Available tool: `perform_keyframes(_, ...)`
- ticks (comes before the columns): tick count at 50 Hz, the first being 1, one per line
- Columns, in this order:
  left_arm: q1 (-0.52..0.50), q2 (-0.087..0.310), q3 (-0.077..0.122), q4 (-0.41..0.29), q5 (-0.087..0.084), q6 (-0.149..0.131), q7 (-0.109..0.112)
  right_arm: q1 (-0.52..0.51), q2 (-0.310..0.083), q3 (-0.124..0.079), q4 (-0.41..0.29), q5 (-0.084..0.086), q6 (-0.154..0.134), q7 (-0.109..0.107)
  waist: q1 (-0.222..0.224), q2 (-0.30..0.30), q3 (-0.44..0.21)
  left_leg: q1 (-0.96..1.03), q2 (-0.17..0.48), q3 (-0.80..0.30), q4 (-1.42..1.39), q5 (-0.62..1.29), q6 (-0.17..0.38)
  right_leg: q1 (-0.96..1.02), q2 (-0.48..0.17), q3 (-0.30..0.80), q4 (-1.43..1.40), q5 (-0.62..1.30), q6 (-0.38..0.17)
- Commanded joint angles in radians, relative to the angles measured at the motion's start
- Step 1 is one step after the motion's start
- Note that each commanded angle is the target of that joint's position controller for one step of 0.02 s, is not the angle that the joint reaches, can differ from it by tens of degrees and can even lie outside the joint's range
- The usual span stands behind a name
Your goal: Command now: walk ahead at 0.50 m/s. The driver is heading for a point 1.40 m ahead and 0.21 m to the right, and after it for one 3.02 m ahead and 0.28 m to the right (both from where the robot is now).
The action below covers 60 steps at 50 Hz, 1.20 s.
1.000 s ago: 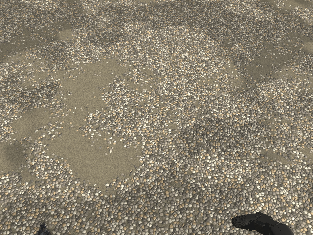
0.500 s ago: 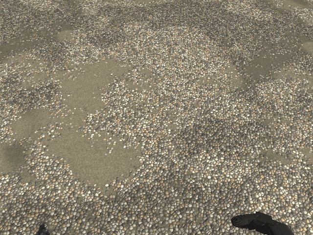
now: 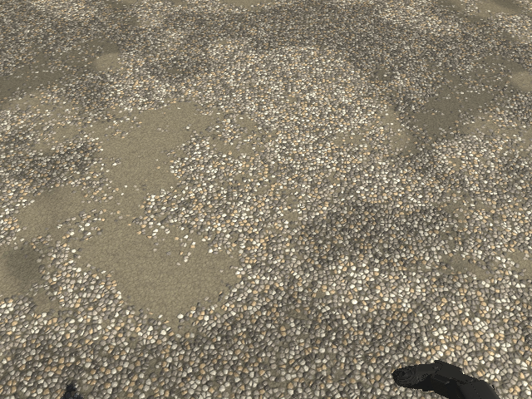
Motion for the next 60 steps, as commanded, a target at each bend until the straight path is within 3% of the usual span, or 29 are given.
perform_keyframes(1,-0.002,0.1,0.033,-0.066,-0.007,-0.014,0.006,-0.08,-0.068,-0.027,-0.085,-0.009,-0.018,-0.009,-0.009,0.004,-0.108,-0.008,0.063,-0.039,-0.029,0.178,0.032,0.084,-0.077,0.12,-0.066,0.012,-0.035)
perform_keyframes(4,-0.037,0.087,0.026,-0.092,0.0,-0.015,0.002,-0.121,-0.074,-0.025,-0.11,0.005,-0.019,0.0,0.006,0.015,-0.024,-0.083,0.058,-0.05,-0.036,0.192,0.034,0.066,-0.078,0.117,-0.063,0.05,-0.031)
perform_keyframes(7,-0.002,0.1,0.032,-0.066,-0.007,-0.014,0.005,-0.079,-0.069,-0.026,-0.085,-0.01,-0.018,-0.009,-0.009,0.004,-0.109,-0.007,0.064,-0.039,-0.031,0.177,0.033,0.083,-0.077,0.123,-0.067,0.012,-0.034)
perform_keyframes(9,-0.033,0.088,0.025,-0.092,0.0,-0.016,0.001,-0.121,-0.073,-0.024,-0.112,0.003,-0.019,-0.001,0.006,0.013,-0.036,-0.07,0.059,-0.049,-0.035,0.199,0.035,0.063,-0.078,0.121,-0.062,0.054,-0.03)
perform_keyframes(11,-0.007,0.101,0.032,-0.067,-0.008,-0.014,0.005,-0.077,-0.071,-0.027,-0.084,-0.008,-0.016,-0.008,-0.011,0.005,-0.098,-0.011,0.066,-0.04,-0.034,0.167,0.034,0.078,-0.076,0.126,-0.072,0.004,-0.033)
perform_keyframes(13,-0.036,0.087,0.025,-0.093,0.001,-0.016,0.001,-0.119,-0.074,-0.025,-0.111,0.003,-0.019,0.0,0.006,0.012,-0.033,-0.074,0.059,-0.049,-0.037,0.195,0.035,0.064,-0.077,0.123,-0.062,0.056,-0.031)
perform_keyframes(16,-0.005,0.102,0.031,-0.067,-0.008,-0.015,0.005,-0.077,-0.07,-0.026,-0.086,-0.01,-0.017,-0.008,-0.011,0.002,-0.107,-0.004,0.066,-0.039,-0.033,0.171,0.034,0.077,-0.076,0.129,-0.07,0.009,-0.033)
perform_keyframes(19,-0.039,0.087,0.024,-0.093,0.0,-0.016,0.002,-0.117,-0.076,-0.025,-0.11,0.004,-0.018,0.0,0.005,0.015,-0.023,-0.079,0.06,-0.049,-0.041,0.185,0.035,0.061,-0.076,0.127,-0.067,0.051,-0.03)
perform_keyframes(22,-0.019,0.088,0.024,-0.087,0.007,-0.019,-0.003,-0.114,-0.074,-0.024,-0.112,-0.003,-0.021,0.0,0.009,0.009,-0.083,-0.043,0.064,-0.048,-0.032,0.239,0.037,0.08,-0.08,0.131,-0.047,0.094,-0.032)
perform_keyframes(23,-0.004,0.101,0.03,-0.066,-0.008,-0.016,0.004,-0.077,-0.068,-0.025,-0.086,-0.011,-0.017,-0.009,-0.011,0.002,-0.113,0.004,0.067,-0.039,-0.035,0.172,0.036,0.076,-0.075,0.134,-0.071,0.009,-0.032)
perform_keyframes(25,-0.023,0.102,0.031,-0.072,-0.014,-0.013,0.007,-0.079,-0.072,-0.026,-0.086,-0.004,-0.014,-0.008,-0.016,0.006,-0.058,-0.027,0.062,-0.039,-0.042,0.122,0.034,0.052,-0.071,0.133,-0.089,-0.028,-0.029)
perform_keyframes(26,-0.041,0.087,0.023,-0.094,0.0,-0.016,0.001,-0.116,-0.076,-0.025,-0.11,0.004,-0.018,0.0,0.003,0.013,-0.023,-0.077,0.061,-0.049,-0.043,0.18,0.036,0.057,-0.075,0.131,-0.068,0.05,-0.029)
perform_keyframes(29,-0.02,0.088,0.023,-0.088,0.006,-0.02,-0.003,-0.113,-0.075,-0.024,-0.112,-0.004,-0.02,0.0,0.009,0.009,-0.083,-0.041,0.065,-0.048,-0.034,0.234,0.037,0.077,-0.079,0.135,-0.049,0.093,-0.031)
perform_keyframes(30,-0.005,0.102,0.03,-0.066,-0.008,-0.016,0.003,-0.075,-0.069,-0.025,-0.086,-0.012,-0.017,-0.009,-0.012,0.002,-0.113,0.005,0.068,-0.039,-0.037,0.167,0.036,0.074,-0.074,0.139,-0.073,0.007,-0.032)
perform_keyframes(32,-0.024,0.103,0.03,-0.073,-0.014,-0.013,0.007,-0.078,-0.072,-0.026,-0.086,-0.005,-0.014,-0.008,-0.017,0.006,-0.058,-0.026,0.062,-0.039,-0.044,0.117,0.035,0.05,-0.07,0.137,-0.09,-0.029,-0.029)
perform_keyframes(33,-0.042,0.087,0.023,-0.094,0.0,-0.017,0.001,-0.114,-0.077,-0.025,-0.11,0.004,-0.018,0.0,0.003,0.014,-0.022,-0.076,0.061,-0.049,-0.045,0.177,0.037,0.055,-0.074,0.134,-0.069,0.049,-0.028)
perform_keyframes(36,-0.021,0.088,0.022,-0.088,0.006,-0.02,-0.003,-0.111,-0.075,-0.023,-0.112,-0.004,-0.02,0.0,0.008,0.009,-0.083,-0.04,0.065,-0.048,-0.035,0.232,0.038,0.075,-0.078,0.139,-0.05,0.092,-0.031)
perform_keyframes(37,-0.006,0.102,0.029,-0.067,-0.008,-0.016,0.003,-0.074,-0.069,-0.025,-0.086,-0.012,-0.017,-0.008,-0.012,0.002,-0.113,0.006,0.068,-0.039,-0.038,0.165,0.037,0.072,-0.073,0.143,-0.074,0.006,-0.031)
perform_keyframes(39,-0.025,0.103,0.03,-0.073,-0.014,-0.014,0.007,-0.077,-0.073,-0.026,-0.085,-0.005,-0.014,-0.008,-0.017,0.005,-0.058,-0.025,0.063,-0.039,-0.046,0.115,0.036,0.049,-0.069,0.141,-0.09,-0.028,-0.028)
perform_keyframes(40,-0.043,0.086,0.022,-0.095,0.0,-0.017,0.001,-0.113,-0.077,-0.025,-0.11,0.004,-0.017,0.001,0.002,0.014,-0.022,-0.075,0.062,-0.049,-0.046,0.175,0.038,0.053,-0.073,0.138,-0.07,0.049,-0.028)
perform_keyframes(43,-0.022,0.088,0.022,-0.088,0.006,-0.02,-0.003,-0.11,-0.076,-0.023,-0.112,-0.004,-0.02,0.0,0.007,0.009,-0.083,-0.038,0.066,-0.047,-0.037,0.231,0.039,0.074,-0.077,0.142,-0.051,0.092,-0.03)
perform_keyframes(44,-0.007,0.102,0.029,-0.067,-0.008,-0.016,0.003,-0.073,-0.07,-0.025,-0.086,-0.012,-0.017,-0.008,-0.013,0.002,-0.114,0.008,0.069,-0.039,-0.039,0.164,0.038,0.071,-0.072,0.146,-0.074,0.006,-0.03)
perform_keyframes(46,-0.026,0.103,0.029,-0.073,-0.014,-0.014,0.007,-0.075,-0.074,-0.026,-0.085,-0.005,-0.014,-0.008,-0.018,0.005,-0.059,-0.024,0.063,-0.039,-0.047,0.114,0.037,0.048,-0.068,0.145,-0.091,-0.026,-0.027)
perform_keyframes(47,-0.043,0.086,0.022,-0.095,0.0,-0.017,0.001,-0.112,-0.078,-0.024,-0.109,0.003,-0.017,0.001,0.002,0.014,-0.023,-0.073,0.062,-0.049,-0.048,0.174,0.039,0.052,-0.072,0.142,-0.071,0.05,-0.027)
perform_keyframes(51,-0.022,0.088,0.021,-0.088,0.006,-0.021,-0.004,-0.108,-0.074,-0.022,-0.113,-0.006,-0.019,-0.001,0.005,0.007,-0.088,-0.028,0.067,-0.047,-0.037,0.231,0.04,0.068,-0.076,0.147,-0.053,0.092,-0.029)
perform_keyframes(52,-0.007,0.103,0.028,-0.067,-0.009,-0.017,0.002,-0.071,-0.071,-0.024,-0.087,-0.012,-0.016,-0.009,-0.015,0.0,-0.117,0.016,0.07,-0.038,-0.039,0.161,0.039,0.064,-0.071,0.152,-0.077,0.004,-0.029)
perform_keyframes(55,-0.046,0.086,0.021,-0.096,0.0,-0.018,0.0,-0.109,-0.079,-0.024,-0.109,0.003,-0.017,0.001,0.0,0.013,-0.022,-0.071,0.063,-0.048,-0.049,0.167,0.039,0.048,-0.071,0.146,-0.072,0.049,-0.026)
perform_keyframes(58,-0.024,0.088,0.021,-0.089,0.006,-0.02,-0.003,-0.108,-0.077,-0.023,-0.111,-0.005,-0.019,0.0,0.006,0.01,-0.082,-0.036,0.066,-0.046,-0.04,0.224,0.04,0.069,-0.074,0.15,-0.053,0.09,-0.029)
perform_keyframes(60,-0.018,0.104,0.028,-0.071,-0.014,-0.015,0.004,-0.072,-0.074,-0.025,-0.087,-0.008,-0.015,-0.008,-0.017,0.004,-0.078,-0.006,0.066,-0.037,-0.045,0.126,0.039,0.049,-0.067,0.154,-0.088,-0.019,-0.027)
